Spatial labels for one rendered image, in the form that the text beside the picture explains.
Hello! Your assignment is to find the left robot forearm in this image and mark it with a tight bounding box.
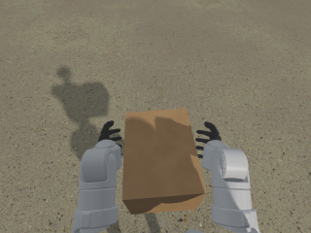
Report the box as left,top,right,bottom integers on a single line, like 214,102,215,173
72,139,122,233

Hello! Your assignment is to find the robot right hand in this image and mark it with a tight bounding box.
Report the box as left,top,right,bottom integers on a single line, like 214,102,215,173
195,121,222,158

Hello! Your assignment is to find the robot left hand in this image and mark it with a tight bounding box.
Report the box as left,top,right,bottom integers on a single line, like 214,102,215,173
97,120,122,155

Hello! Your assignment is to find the carton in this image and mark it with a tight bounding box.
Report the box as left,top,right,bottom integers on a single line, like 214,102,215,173
121,108,207,215

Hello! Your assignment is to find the right robot forearm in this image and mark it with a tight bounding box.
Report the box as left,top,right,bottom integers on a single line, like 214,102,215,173
202,140,260,233

